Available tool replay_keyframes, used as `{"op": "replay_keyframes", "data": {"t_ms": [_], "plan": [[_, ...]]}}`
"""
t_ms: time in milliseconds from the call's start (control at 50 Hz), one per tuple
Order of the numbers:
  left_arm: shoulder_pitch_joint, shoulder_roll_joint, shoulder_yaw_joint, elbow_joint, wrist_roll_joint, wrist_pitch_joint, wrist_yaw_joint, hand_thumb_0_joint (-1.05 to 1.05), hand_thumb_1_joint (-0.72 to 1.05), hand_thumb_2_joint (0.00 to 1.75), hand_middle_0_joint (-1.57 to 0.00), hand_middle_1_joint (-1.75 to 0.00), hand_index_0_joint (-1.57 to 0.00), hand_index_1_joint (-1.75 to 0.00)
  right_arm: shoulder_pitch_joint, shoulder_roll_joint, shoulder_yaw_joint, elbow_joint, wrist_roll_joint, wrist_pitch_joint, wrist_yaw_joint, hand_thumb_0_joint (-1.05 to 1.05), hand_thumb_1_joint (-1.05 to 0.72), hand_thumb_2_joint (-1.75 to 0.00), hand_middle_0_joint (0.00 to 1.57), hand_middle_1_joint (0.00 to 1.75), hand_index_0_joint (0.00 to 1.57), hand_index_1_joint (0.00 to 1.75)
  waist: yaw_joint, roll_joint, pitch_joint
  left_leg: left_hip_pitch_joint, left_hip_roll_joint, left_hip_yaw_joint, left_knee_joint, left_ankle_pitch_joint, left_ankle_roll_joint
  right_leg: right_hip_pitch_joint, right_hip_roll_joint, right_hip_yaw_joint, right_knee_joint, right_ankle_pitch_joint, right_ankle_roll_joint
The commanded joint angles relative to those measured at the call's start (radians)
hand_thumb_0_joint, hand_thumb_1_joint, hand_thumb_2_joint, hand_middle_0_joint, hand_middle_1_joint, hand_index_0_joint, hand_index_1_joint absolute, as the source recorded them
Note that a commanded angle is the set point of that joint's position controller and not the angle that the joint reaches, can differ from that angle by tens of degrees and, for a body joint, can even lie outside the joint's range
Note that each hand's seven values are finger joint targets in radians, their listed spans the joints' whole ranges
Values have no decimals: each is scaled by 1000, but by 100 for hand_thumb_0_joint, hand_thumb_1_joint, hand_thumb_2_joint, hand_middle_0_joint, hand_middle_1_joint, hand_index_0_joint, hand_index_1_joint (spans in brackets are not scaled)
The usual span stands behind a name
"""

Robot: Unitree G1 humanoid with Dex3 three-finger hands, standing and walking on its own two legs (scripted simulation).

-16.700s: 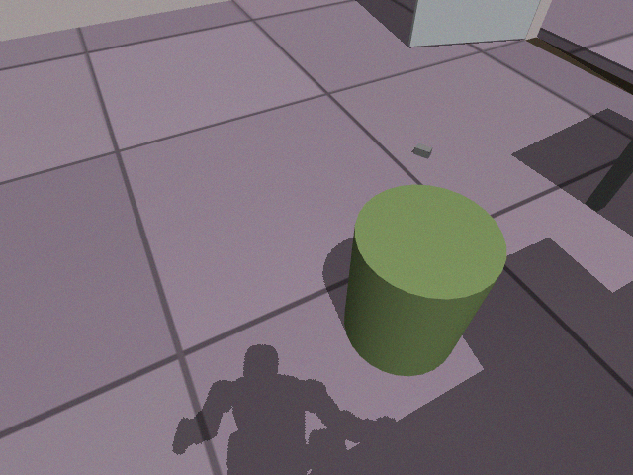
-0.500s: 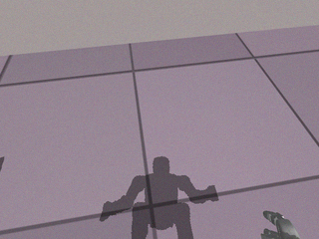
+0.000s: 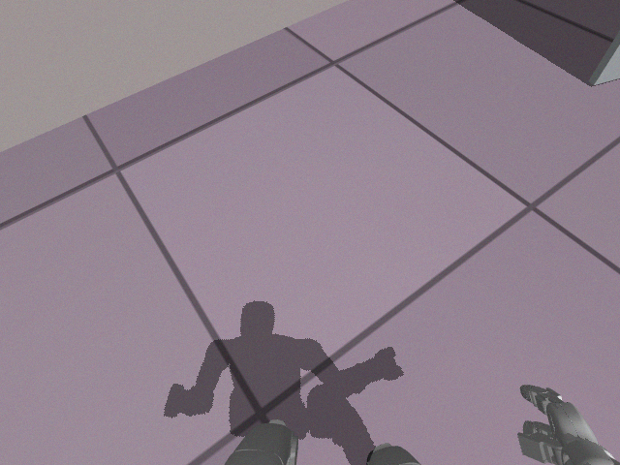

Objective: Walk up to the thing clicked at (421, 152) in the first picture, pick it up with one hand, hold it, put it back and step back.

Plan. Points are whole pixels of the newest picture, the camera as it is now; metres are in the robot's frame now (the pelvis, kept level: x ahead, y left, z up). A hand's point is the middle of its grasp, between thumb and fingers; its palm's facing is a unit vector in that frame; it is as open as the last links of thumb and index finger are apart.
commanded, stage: walk up
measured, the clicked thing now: out of the picture +0.53 -1.33 -0.74
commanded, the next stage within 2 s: none
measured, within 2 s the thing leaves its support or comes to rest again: neither
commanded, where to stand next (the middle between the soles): +0.05 +0.00 m, yaw -78 degrees
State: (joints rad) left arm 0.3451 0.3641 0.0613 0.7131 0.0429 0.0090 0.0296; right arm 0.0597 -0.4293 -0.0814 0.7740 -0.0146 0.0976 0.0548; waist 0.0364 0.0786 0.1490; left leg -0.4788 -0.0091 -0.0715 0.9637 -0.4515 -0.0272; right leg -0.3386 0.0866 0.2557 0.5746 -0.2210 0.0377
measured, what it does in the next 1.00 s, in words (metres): steps on the spot, turning right: left foot, then right foot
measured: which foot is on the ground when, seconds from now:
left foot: up 0.00-0.06, down 0.08-0.58, up 0.60-0.84, down 0.86-1.00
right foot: down 0.00-0.10, up 0.12-0.54, down 0.56-0.88, up 0.90-1.00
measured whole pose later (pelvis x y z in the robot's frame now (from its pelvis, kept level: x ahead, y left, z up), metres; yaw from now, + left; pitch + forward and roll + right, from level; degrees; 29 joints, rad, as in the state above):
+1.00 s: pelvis +0.02 +0.05 -0.01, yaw -54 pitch -2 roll -1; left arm 0.24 0.43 0.04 0.78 0.00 0.01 0.01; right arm 0.25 -0.36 -0.04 0.76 -0.02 -0.03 0.02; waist -0.03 -0.02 0.11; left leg -0.33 0.06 0.11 0.69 -0.32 0.04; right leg -0.48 0.07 0.09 1.09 -0.45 -0.01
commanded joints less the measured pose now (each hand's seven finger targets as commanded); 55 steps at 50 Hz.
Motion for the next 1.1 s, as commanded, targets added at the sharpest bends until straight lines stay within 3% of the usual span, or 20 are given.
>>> {"op": "replay_keyframes", "data": {"t_ms": [0,40,60,80,100,200,320,500,520,560,580,640,760,800,820,840,860,880,980,1080], "plan": [[-67,302,98,-150,-3,-13,17,0,90,90,-20,-30,-20,-30,-7,-144,-53,-119,8,-46,-17,0,-90,-90,20,30,20,30,-29,-230,-212,125,-30,-16,-206,26,23,80,-186,297,-78,435,-218],[-149,278,84,-183,-12,-5,11,0,90,90,-20,-30,-20,-30,107,-140,-61,-93,6,-59,-26,0,-90,-90,20,30,20,30,-94,-225,-221,334,-24,-10,-448,185,36,-61,-128,254,-21,339,-143],[-136,223,69,-190,-18,-2,8,0,90,90,-20,-30,-20,-30,133,-184,-76,-97,-10,-66,-34,0,-90,-90,20,30,20,30,-112,-89,-233,430,85,-129,-580,182,66,-164,-41,161,97,149,-74],[-49,158,58,-172,-22,4,9,0,90,90,-20,-30,-20,-30,77,-260,-88,-126,-14,-73,-40,0,-90,-90,20,30,20,30,-55,195,-237,463,345,-409,-651,177,127,-270,123,-9,304,-287,-33],[10,249,83,-126,-3,9,16,0,90,90,-20,-30,-20,-30,-2,-299,-94,-151,-1,-70,-32,0,-90,-90,20,30,20,30,-56,178,-230,318,484,-491,-699,147,266,-215,60,-50,483,-376,-15],[-5,272,96,-53,-23,26,-60,0,90,90,-20,-30,-20,-30,-32,-207,-74,-134,-4,-100,-43,0,-90,-90,20,30,20,30,-18,114,-133,258,272,-122,-680,92,151,-191,-25,-112,631,-102,-22],[-155,264,67,-111,-9,22,-105,0,90,90,-20,-30,-20,-30,171,-261,-92,-105,-16,-115,-35,0,-90,-90,20,30,20,30,-120,85,-131,463,367,-51,-708,43,194,-258,-105,-222,319,-189,10],[11,272,73,-34,-9,-19,-84,0,90,90,-20,-30,-20,-30,148,-267,-88,-151,-13,-106,-5,0,-90,-90,20,30,20,30,-32,38,-208,206,369,207,-487,-4,143,157,-100,-332,-80,-136,-76],[80,306,90,-11,-4,-25,-73,0,90,90,-20,-30,-20,-30,157,-227,-71,-154,-11,-103,-4,0,-90,-90,20,30,20,30,8,-56,-239,103,309,249,-338,-29,99,289,-96,-270,-108,-158,-106],[55,425,116,-64,12,-32,-50,0,90,90,-20,-30,-20,-30,90,-148,-36,-191,9,-101,2,0,-90,-90,20,30,20,30,58,-331,-89,-263,59,227,-20,-155,-21,245,-366,388,-341,-496,-280],[-37,422,105,-63,-12,-35,-49,0,90,90,-20,-30,-20,-30,74,-185,-55,-183,34,-101,-2,0,-90,-90,20,30,20,30,18,-293,-81,-197,95,81,65,-118,-20,144,-361,407,-347,-487,-328],[-131,342,75,-81,-30,-39,-30,0,90,90,-20,-30,-20,-30,208,-201,-51,-100,46,-108,-9,0,-90,-90,20,30,20,30,-45,-262,-140,-148,94,53,30,0,1,208,-234,142,-234,-234,-250],[-95,319,70,-63,-24,-45,-16,0,90,90,-20,-30,-20,-30,203,-172,-34,-89,10,-119,-27,0,-90,-90,20,30,20,30,-45,-232,-111,44,50,51,-158,20,48,22,-239,174,-96,138,-245],[-145,302,54,-70,-35,-36,-12,0,90,90,-20,-30,-20,-30,274,-160,-39,-69,2,-131,-40,0,-90,-90,20,30,20,30,-103,-195,-139,236,18,69,-311,130,71,-93,-199,120,36,281,-203],[-154,259,41,-83,-45,-28,-9,0,90,90,-20,-30,-20,-30,318,-178,-50,-64,-10,-138,-49,0,-90,-90,20,30,20,30,-127,-119,-149,320,48,9,-450,171,77,-151,-133,62,153,227,-152],[-139,185,20,-94,-56,-26,-3,0,90,90,-20,-30,-20,-30,328,-267,-74,-69,-28,-142,-58,0,-90,-90,20,30,20,30,-127,124,-147,380,268,-289,-608,164,108,-279,11,-63,363,19,-68],[-76,233,25,-70,-46,-20,9,0,90,90,-20,-30,-20,-30,258,-320,-86,-98,-12,-142,-57,0,-90,-90,20,30,20,30,-92,155,-146,313,476,-489,-692,81,200,-309,29,-121,494,-317,-42],[-54,292,36,-44,-36,-24,15,0,90,90,-20,-30,-20,-30,214,-320,-92,-102,0,-144,-50,0,-90,-90,20,30,20,30,-69,91,-121,253,511,-522,-690,95,252,-269,-18,-113,595,-333,-42],[-52,247,46,8,-50,-20,-34,0,90,90,-20,-30,-20,-30,203,-237,-58,-88,-5,-153,-55,0,-90,-90,20,30,20,30,-69,100,-105,267,301,-71,-583,290,182,-237,-76,-167,498,-186,-50],[-117,212,39,-22,-39,-19,-41,0,90,90,-20,-30,-20,-30,253,-239,-60,-104,-8,-143,-53,0,-90,-90,20,30,20,30,-99,94,-153,319,339,40,-486,604,214,-166,-92,-268,326,-169,-43]]}}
